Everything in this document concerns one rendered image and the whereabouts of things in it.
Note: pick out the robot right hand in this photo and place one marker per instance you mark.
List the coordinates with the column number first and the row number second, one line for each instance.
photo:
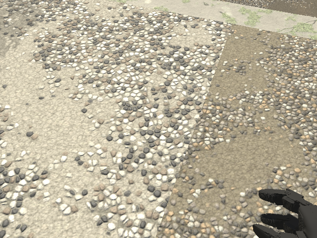
column 305, row 226

